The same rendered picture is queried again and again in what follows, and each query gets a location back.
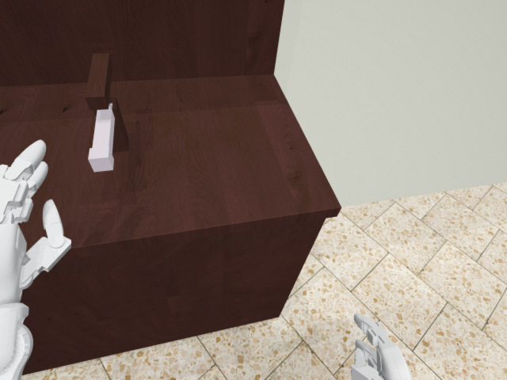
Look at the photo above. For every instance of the right robot hand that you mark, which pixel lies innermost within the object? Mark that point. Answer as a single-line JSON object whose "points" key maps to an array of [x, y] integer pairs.
{"points": [[385, 363]]}

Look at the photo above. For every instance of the tap lever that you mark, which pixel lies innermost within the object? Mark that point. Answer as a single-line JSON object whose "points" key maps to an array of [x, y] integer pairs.
{"points": [[100, 155]]}

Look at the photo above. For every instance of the left robot hand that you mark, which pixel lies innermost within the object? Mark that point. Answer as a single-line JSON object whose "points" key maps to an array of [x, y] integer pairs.
{"points": [[18, 184]]}

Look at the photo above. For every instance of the counter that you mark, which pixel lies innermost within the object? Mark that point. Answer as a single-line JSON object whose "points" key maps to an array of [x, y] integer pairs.
{"points": [[215, 198]]}

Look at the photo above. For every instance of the left robot forearm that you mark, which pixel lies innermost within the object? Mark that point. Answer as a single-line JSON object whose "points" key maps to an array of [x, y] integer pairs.
{"points": [[16, 340]]}

